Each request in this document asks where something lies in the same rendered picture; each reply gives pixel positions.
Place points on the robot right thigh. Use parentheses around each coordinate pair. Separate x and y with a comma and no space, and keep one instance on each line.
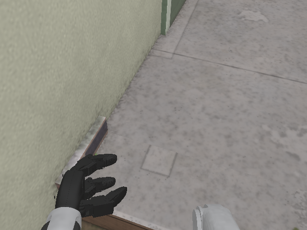
(213,217)

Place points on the robot left hand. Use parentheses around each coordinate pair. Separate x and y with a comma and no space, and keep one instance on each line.
(75,191)

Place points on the left robot forearm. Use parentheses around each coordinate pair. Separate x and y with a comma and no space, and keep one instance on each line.
(63,218)

